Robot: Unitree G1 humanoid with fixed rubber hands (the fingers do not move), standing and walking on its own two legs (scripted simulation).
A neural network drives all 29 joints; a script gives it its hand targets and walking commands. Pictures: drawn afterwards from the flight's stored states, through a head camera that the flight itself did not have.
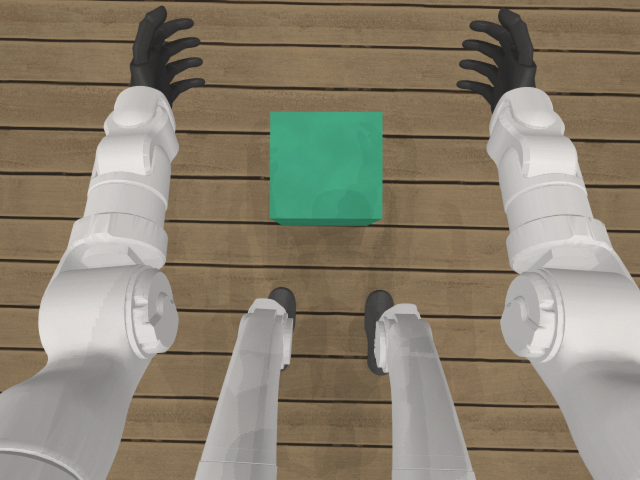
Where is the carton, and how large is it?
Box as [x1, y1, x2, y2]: [270, 112, 382, 225]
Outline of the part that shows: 270,112 270,218 282,225 366,225 381,218 382,112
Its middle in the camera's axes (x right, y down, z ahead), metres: +0.01 -0.14 +0.85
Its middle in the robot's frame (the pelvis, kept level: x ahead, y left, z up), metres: +0.49 +0.02 -0.51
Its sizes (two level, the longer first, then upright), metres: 0.210 0.200 0.250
